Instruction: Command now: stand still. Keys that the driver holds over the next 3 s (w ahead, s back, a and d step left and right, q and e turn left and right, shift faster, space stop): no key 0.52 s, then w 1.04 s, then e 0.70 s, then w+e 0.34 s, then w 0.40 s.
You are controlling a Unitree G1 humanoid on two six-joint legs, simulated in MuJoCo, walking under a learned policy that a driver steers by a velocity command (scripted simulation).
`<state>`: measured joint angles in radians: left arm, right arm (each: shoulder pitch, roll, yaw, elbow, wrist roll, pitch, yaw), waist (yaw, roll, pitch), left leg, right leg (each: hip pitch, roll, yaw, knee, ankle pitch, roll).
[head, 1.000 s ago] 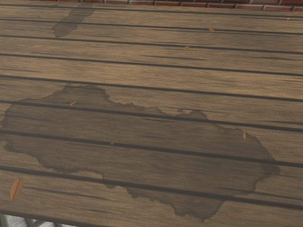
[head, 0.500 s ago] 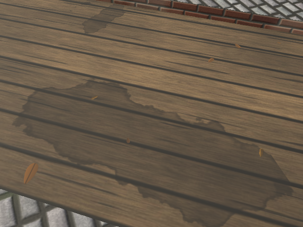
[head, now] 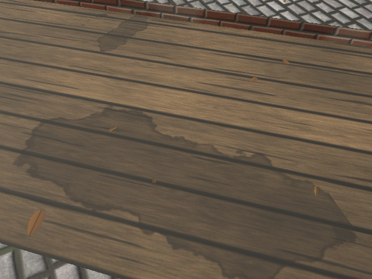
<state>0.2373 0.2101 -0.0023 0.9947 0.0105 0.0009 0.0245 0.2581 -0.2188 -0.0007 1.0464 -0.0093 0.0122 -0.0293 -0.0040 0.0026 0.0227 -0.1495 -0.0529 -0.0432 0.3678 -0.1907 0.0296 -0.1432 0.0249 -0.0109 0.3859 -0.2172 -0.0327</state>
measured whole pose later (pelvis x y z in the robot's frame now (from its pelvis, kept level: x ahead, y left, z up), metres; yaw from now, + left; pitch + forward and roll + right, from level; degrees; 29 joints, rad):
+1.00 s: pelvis +0.12 +0.04 +0.00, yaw +0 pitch +1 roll -1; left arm 0.29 0.21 0.05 1.05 0.03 -0.05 -0.03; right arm 0.46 -0.16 -0.02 1.10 -0.02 -0.08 -0.01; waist -0.01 -0.03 -0.02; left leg -0.10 -0.05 0.06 0.36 -0.28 0.08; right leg -0.46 -0.03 -0.03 1.04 -0.27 -0.09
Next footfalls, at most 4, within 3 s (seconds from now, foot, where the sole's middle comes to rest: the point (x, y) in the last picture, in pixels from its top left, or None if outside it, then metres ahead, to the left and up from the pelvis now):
1.26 right None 0.37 -0.04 -0.78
1.78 left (158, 245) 0.72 0.15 -0.90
2.20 right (210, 243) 0.73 -0.06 -0.90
2.68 left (175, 215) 0.86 0.09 -0.90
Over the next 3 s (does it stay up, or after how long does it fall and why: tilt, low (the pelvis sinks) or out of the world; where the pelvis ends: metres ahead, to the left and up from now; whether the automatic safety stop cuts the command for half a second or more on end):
stays up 0.85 -0.04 -0.12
